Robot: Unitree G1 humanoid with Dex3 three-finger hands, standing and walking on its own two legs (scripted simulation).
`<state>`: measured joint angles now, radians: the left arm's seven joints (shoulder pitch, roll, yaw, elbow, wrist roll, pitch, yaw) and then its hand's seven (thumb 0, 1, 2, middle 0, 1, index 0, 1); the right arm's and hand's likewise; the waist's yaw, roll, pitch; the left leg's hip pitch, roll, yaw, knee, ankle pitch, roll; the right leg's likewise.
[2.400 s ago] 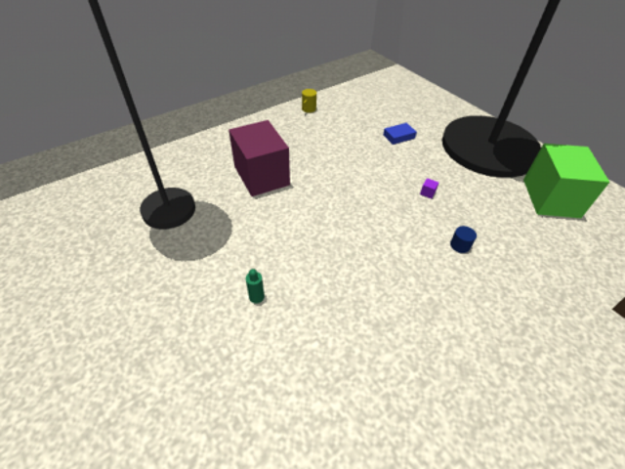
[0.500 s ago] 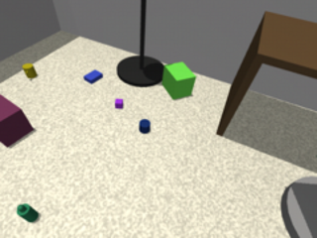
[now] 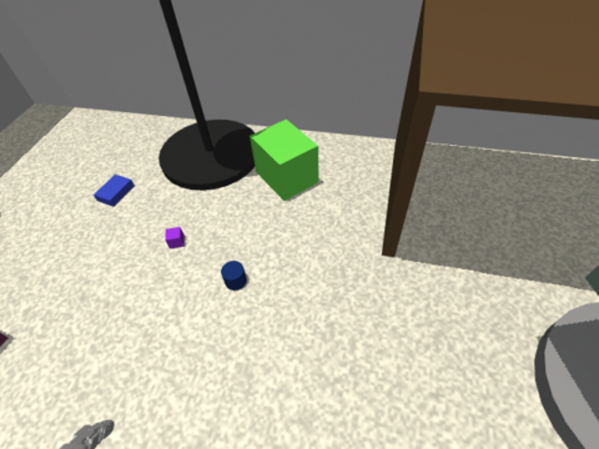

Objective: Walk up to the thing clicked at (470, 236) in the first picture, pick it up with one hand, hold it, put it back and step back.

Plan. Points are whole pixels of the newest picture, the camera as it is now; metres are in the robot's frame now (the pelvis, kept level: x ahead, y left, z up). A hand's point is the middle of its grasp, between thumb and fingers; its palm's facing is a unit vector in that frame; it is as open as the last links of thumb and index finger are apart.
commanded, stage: walk up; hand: left
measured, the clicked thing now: (234, 275) +0.82 +0.27 -0.73
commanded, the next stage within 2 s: none
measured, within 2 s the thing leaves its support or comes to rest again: neither
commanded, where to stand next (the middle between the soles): +0.40 +0.01 m, yaw -4 degrees
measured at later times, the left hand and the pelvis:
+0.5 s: hand (127, 410) +0.22 +0.28 -0.15, palm faces -0.13 -0.93 -0.34, open 7.4 cm; pelvis +0.17 +0.02 +0.00, yaw -4 degrees
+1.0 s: hand (159, 312) +0.37 +0.25 -0.12, palm faces -0.12 -0.86 -0.49, open 7.4 cm; pelvis +0.29 -0.02 -0.01, yaw -5 degrees
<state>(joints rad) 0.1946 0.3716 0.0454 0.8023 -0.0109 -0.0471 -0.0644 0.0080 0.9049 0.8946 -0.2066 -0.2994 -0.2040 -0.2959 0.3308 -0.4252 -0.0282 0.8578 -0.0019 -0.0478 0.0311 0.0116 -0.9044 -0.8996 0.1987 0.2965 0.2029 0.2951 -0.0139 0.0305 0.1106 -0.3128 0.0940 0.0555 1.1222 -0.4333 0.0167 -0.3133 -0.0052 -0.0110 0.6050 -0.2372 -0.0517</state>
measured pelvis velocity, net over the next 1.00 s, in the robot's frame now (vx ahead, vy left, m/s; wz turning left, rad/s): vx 0.29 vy -0.02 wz -0.09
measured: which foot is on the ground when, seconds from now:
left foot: up 0.00-0.32, down 0.34-0.74, up 0.76-1.00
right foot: down 0.00-0.38, up 0.40-0.72, down 0.74-1.00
